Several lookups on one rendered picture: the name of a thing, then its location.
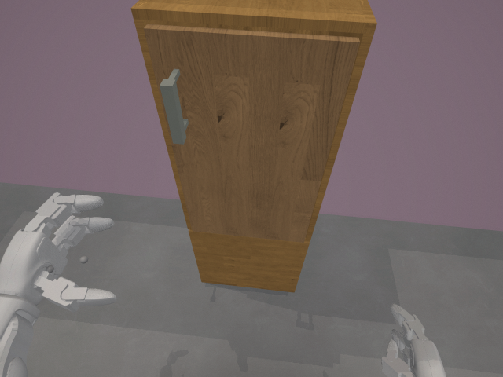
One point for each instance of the left robot hand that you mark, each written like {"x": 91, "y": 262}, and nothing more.
{"x": 23, "y": 265}

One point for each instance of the handle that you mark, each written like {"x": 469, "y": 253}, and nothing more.
{"x": 171, "y": 101}

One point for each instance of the cupboard door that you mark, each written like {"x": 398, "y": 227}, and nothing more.
{"x": 263, "y": 109}

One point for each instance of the right robot hand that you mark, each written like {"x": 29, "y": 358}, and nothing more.
{"x": 420, "y": 354}

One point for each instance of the robot left forearm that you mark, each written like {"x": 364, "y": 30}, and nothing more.
{"x": 17, "y": 318}

